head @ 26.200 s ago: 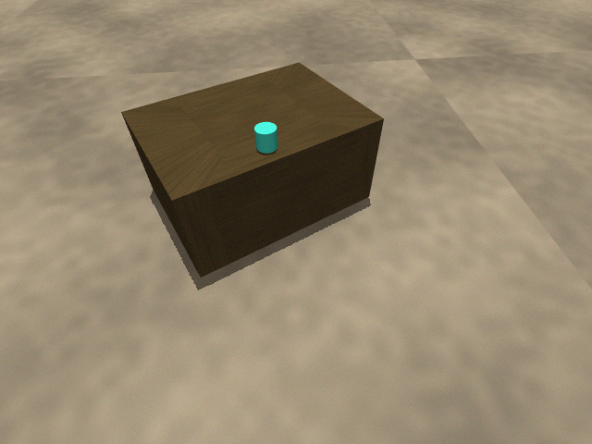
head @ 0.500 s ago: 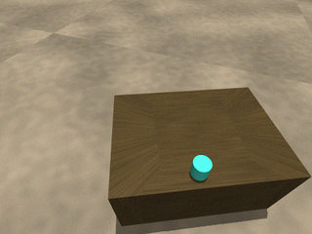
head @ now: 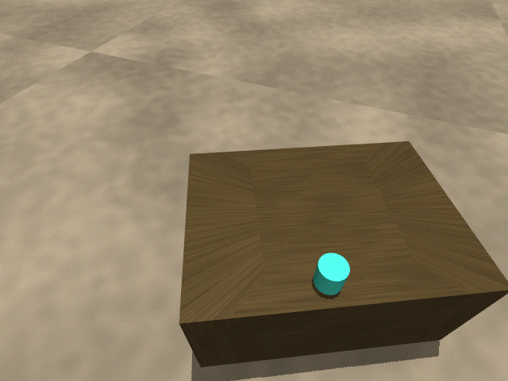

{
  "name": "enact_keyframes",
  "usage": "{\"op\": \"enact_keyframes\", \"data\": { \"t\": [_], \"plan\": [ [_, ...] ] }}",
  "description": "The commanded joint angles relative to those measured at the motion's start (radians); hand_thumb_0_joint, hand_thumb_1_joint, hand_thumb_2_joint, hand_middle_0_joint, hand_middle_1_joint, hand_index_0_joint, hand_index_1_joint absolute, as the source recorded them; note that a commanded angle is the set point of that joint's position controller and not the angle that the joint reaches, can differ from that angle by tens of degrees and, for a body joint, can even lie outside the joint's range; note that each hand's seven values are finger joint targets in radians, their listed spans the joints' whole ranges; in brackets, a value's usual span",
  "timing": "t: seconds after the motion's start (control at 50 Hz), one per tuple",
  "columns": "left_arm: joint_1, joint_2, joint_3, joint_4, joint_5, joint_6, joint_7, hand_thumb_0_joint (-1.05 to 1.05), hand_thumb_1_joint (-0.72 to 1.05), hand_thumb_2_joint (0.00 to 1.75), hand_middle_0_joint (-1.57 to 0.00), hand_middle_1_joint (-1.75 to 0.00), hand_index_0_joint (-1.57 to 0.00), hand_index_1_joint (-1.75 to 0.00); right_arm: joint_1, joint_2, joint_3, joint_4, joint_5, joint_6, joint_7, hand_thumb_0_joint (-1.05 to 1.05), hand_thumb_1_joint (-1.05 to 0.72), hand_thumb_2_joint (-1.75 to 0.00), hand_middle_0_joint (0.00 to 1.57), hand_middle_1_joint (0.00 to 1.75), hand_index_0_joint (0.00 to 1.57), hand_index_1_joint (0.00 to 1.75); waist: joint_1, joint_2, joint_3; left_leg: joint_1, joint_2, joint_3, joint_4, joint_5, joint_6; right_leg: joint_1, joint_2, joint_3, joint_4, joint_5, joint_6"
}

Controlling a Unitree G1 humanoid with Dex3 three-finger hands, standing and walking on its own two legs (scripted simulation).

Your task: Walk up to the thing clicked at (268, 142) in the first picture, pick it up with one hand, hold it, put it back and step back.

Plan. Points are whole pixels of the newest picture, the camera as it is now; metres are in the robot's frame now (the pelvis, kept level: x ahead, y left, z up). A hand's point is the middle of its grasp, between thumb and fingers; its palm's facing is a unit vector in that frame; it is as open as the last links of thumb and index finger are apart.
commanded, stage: stand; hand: right
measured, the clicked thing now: (330, 274) +0.45 -0.19 -0.29
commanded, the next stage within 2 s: step back in 0.48 s
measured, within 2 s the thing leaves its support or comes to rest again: neither
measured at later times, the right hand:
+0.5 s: hand out of the picture +0.06 -0.26 -0.16, palm faces +0.00 +0.94 -0.35, open 7.4 cm
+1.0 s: hand out of the picture +0.01 -0.33 -0.19, palm faces -0.10 +0.93 -0.36, open 7.4 cm
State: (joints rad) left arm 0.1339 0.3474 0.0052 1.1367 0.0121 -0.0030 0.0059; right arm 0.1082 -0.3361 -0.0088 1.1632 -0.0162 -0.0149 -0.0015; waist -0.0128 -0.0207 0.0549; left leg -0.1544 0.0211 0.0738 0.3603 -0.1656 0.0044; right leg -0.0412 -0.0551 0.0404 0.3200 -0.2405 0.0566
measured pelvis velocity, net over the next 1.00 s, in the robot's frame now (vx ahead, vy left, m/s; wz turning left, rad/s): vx -0.09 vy -0.06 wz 0.05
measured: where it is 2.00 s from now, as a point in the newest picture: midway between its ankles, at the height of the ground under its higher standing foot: outside the picture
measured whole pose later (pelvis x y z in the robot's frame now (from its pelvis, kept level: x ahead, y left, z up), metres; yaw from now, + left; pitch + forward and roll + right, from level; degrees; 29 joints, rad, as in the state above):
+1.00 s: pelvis -0.09 -0.06 -0.02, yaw +3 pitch +0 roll +1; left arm 0.13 0.32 0.06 0.87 0.03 0.02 0.03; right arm 0.13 -0.42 -0.04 0.95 -0.01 0.06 -0.03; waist 0.01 0.06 0.17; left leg -0.45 -0.11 -0.12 1.15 -0.50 -0.01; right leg -0.31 -0.02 -0.04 0.61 -0.30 -0.04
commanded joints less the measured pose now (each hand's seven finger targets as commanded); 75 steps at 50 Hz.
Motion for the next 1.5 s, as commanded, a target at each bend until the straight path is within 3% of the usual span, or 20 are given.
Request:
{"op": "enact_keyframes", "data": {
  "t": [0.0, 0.44, 0.46, 0.52, 0.6, 0.7, 0.72, 0.74, 0.76, 0.78, 0.84, 0.96, 1.06, 1.14, 1.16, 1.18, 1.2, 1.3, 1.4, 1.48],
  "plan": [
    [-0.024, 0.199, 0.033, -0.059, 0.001, -0.017, 0.008, 0.00, 0.90, 0.90, -0.20, -0.30, -0.20, -0.30, -0.040, -0.221, -0.038, -0.052, 0.006, -0.019, -0.013, 0.00, -0.90, -0.90, 0.20, 0.30, 0.20, 0.30, 0.006, 0.032, -0.077, 0.110, 0.123, -0.116, -0.057, 0.184, 0.017, -0.079, -0.076, 0.031, -0.047, 0.174, -0.062],
    [-0.015, 0.200, 0.035, -0.074, 0.001, -0.023, 0.007, 0.00, 0.90, 0.90, -0.20, -0.30, -0.20, -0.30, -0.050, -0.215, -0.043, -0.063, 0.007, -0.014, -0.005, 0.00, -0.90, -0.90, 0.20, 0.30, 0.20, 0.30, 0.002, 0.023, -0.059, 0.088, 0.114, -0.118, -0.057, 0.127, 0.012, -0.088, -0.077, 0.031, -0.068, 0.147, -0.065],
    [-0.046, 0.271, 0.075, -0.104, -0.014, -0.010, 0.010, 0.00, 0.90, 0.90, -0.20, -0.30, -0.20, -0.30, -0.072, -0.275, -0.066, -0.085, 0.008, 0.002, -0.002, 0.00, -0.90, -0.90, 0.20, 0.30, 0.20, 0.30, 0.005, 0.034, 0.036, 0.020, 0.119, -0.147, 0.017, 0.343, 0.048, -0.173, -0.039, 0.026, 0.053, 0.289, -0.068],
    [0.000, 0.212, 0.073, -0.139, -0.022, 0.006, 0.017, 0.00, 0.90, 0.90, -0.20, -0.30, -0.20, -0.30, -0.034, -0.293, -0.087, -0.127, 0.022, 0.014, -0.003, 0.00, -0.90, -0.90, 0.20, 0.30, 0.20, 0.30, 0.001, 0.122, -0.113, 0.074, 0.212, -0.181, 0.040, 0.562, 0.150, -0.156, 0.030, -0.045, 0.270, 0.207, -0.076],
    [0.048, 0.202, 0.088, -0.185, -0.009, 0.044, 0.012, 0.00, 0.90, 0.90, -0.20, -0.30, -0.20, -0.30, -0.065, -0.318, -0.111, -0.205, 0.000, 0.028, -0.016, 0.00, -0.90, -0.90, 0.20, 0.30, 0.20, 0.30, 0.011, 0.247, -0.138, -0.053, 0.346, -0.267, 0.008, 0.434, 0.288, -0.226, 0.052, 0.004, 0.649, -0.340, -0.102],
    [0.150, 0.188, 0.105, -0.176, 0.009, 0.025, 0.014, 0.00, 0.90, 0.90, -0.20, -0.30, -0.20, -0.30, -0.145, -0.259, -0.088, -0.267, 0.010, 0.062, -0.015, 0.00, -0.90, -0.90, 0.20, 0.30, 0.20, 0.30, 0.083, 0.090, -0.103, -0.121, 0.169, -0.148, 0.294, 0.198, 0.127, -0.159, 0.024, -0.003, 0.096, 0.051, -0.067],
    [0.107, 0.272, 0.126, -0.206, 0.027, 0.015, 0.017, 0.00, 0.90, 0.90, -0.20, -0.30, -0.20, -0.30, -0.099, -0.194, -0.071, -0.279, 0.022, 0.066, -0.014, 0.00, -0.90, -0.90, 0.20, 0.30, 0.20, 0.30, 0.050, -0.146, -0.066, -0.263, 0.017, -0.100, 0.434, -0.053, 0.058, -0.143, -0.113, 0.226, 0.011, 0.223, -0.079],
    [0.039, 0.355, 0.140, -0.251, 0.032, 0.009, 0.016, 0.00, 0.90, 0.90, -0.20, -0.30, -0.20, -0.30, -0.056, -0.165, -0.061, -0.287, 0.019, 0.074, -0.018, 0.00, -0.90, -0.90, 0.20, 0.30, 0.20, 0.30, 0.020, -0.228, -0.022, -0.363, -0.111, -0.132, 0.570, -0.434, 0.014, -0.193, -0.249, 0.384, -0.022, 0.291, -0.171],
    [0.002, 0.396, 0.142, -0.282, 0.041, 0.006, 0.016, 0.00, 0.90, 0.90, -0.20, -0.30, -0.20, -0.30, -0.058, -0.205, -0.081, -0.279, 0.017, 0.082, -0.030, 0.00, -0.90, -0.90, 0.20, 0.30, 0.20, 0.30, 0.041, -0.202, -0.036, -0.303, -0.115, -0.241, 0.742, -0.509, 0.025, -0.313, -0.330, 0.433, -0.001, 0.386, -0.304],
    [-0.029, 0.357, 0.140, -0.297, 0.033, 0.003, 0.019, 0.00, 0.90, 0.90, -0.20, -0.30, -0.20, -0.30, -0.054, -0.236, -0.088, -0.272, 0.017, 0.079, -0.030, 0.00, -0.90, -0.90, 0.20, 0.30, 0.20, 0.30, 0.030, -0.152, -0.030, -0.296, -0.109, -0.270, 0.830, -0.443, 0.028, -0.325, -0.292, 0.400, 0.021, 0.403, -0.312],
    [-0.138, 0.278, 0.129, -0.333, 0.027, 0.003, 0.023, 0.00, 0.90, 0.90, -0.20, -0.30, -0.20, -0.30, 0.056, -0.265, -0.090, -0.242, 0.031, 0.071, -0.032, 0.00, -0.90, -0.90, 0.20, 0.30, 0.20, 0.30, -0.039, -0.133, -0.063, -0.363, -0.137, -0.262, 0.896, -0.293, 0.000, -0.185, -0.160, 0.170, 0.104, 0.429, -0.220],
    [0.060, 0.237, 0.131, -0.346, 0.012, 0.007, 0.046, 0.00, 0.90, 0.90, -0.20, -0.30, -0.20, -0.30, -0.011, -0.240, -0.063, -0.302, 0.004, 0.051, -0.040, 0.00, -0.90, -0.90, 0.20, 0.30, 0.20, 0.30, 0.083, -0.117, -0.110, -0.459, -0.086, -0.222, 0.713, -0.364, -0.024, 0.123, -0.255, 0.197, 0.205, 0.682, -0.301],
    [0.036, 0.276, 0.142, -0.392, 0.012, 0.014, 0.046, 0.00, 0.90, 0.90, -0.20, -0.30, -0.20, -0.30, 0.044, -0.241, -0.076, -0.315, -0.002, 0.050, -0.027, 0.00, -0.90, -0.90, 0.20, 0.30, 0.20, 0.30, 0.069, -0.153, -0.147, -0.314, -0.049, -0.142, 0.508, -0.358, -0.006, 0.057, -0.262, 0.177, 0.222, 0.657, -0.294],
    [-0.069, 0.295, 0.132, -0.423, 0.001, 0.024, 0.031, 0.00, 0.90, 0.90, -0.20, -0.30, -0.20, -0.30, 0.190, -0.236, -0.095, -0.266, -0.008, 0.045, -0.010, 0.00, -0.90, -0.90, 0.20, 0.30, 0.20, 0.30, -0.030, -0.115, -0.176, -0.052, -0.045, -0.053, 0.200, -0.101, 0.028, -0.162, -0.198, 0.092, 0.291, 0.370, -0.208],
    [-0.059, 0.265, 0.122, -0.426, 0.000, 0.029, 0.028, 0.00, 0.90, 0.90, -0.20, -0.30, -0.20, -0.30, 0.177, -0.259, -0.104, -0.276, -0.019, 0.045, -0.008, 0.00, -0.90, -0.90, 0.20, 0.30, 0.20, 0.30, -0.035, -0.023, -0.140, -0.037, 0.021, -0.155, 0.121, 0.002, 0.060, -0.257, -0.134, 0.065, 0.345, 0.204, -0.159],
    [-0.043, 0.216, 0.111, -0.436, -0.005, 0.030, 0.027, 0.00, 0.90, 0.90, -0.20, -0.30, -0.20, -0.30, 0.140, -0.339, -0.120, -0.301, -0.032, 0.043, -0.004, 0.00, -0.90, -0.90, 0.20, 0.30, 0.20, 0.30, -0.025, 0.200, -0.123, -0.007, 0.236, -0.462, 0.040, 0.145, 0.156, -0.411, 0.034, -0.017, 0.526, -0.092, -0.090],
    [-0.103, 0.231, 0.124, -0.436, -0.003, 0.032, 0.042, 0.00, 0.90, 0.90, -0.20, -0.30, -0.20, -0.30, 0.097, -0.428, -0.134, -0.321, -0.021, 0.043, 0.001, 0.00, -0.90, -0.90, 0.20, 0.30, 0.20, 0.30, -0.064, 0.313, -0.106, -0.115, 0.362, -0.591, -0.025, 0.253, 0.303, -0.426, 0.154, 0.024, 0.752, -0.457, -0.069],
    [0.058, 0.223, 0.134, -0.338, -0.011, 0.032, 0.040, 0.00, 0.90, 0.90, -0.20, -0.30, -0.20, -0.30, -0.062, -0.280, -0.090, -0.362, -0.019, 0.034, -0.024, 0.00, -0.90, -0.90, 0.20, 0.30, 0.20, 0.30, 0.053, 0.170, -0.021, -0.104, 0.234, -0.319, 0.059, 0.324, 0.235, -0.490, 0.153, 0.135, 1.029, -0.277, -0.060],
    [0.023, 0.201, 0.123, -0.366, 0.002, 0.020, 0.027, 0.00, 0.90, 0.90, -0.20, -0.30, -0.20, -0.30, 0.043, -0.262, -0.094, -0.361, -0.010, 0.032, -0.025, 0.00, -0.90, -0.90, 0.20, 0.30, 0.20, 0.30, -0.023, 0.149, -0.085, 0.122, 0.240, -0.273, 0.131, 0.447, 0.266, -0.480, 0.116, 0.075, 0.755, -0.296, -0.011],
    [0.075, 0.199, 0.117, -0.347, 0.001, 0.011, 0.020, 0.00, 0.90, 0.90, -0.20, -0.30, -0.20, -0.30, 0.012, -0.297, -0.105, -0.380, -0.013, 0.045, -0.022, 0.00, -0.90, -0.90, 0.20, 0.30, 0.20, 0.30, -0.018, 0.196, -0.133, 0.076, 0.233, -0.264, 0.143, 0.290, 0.229, -0.324, 0.075, -0.002, 0.427, -0.232, -0.030]
  ]
}}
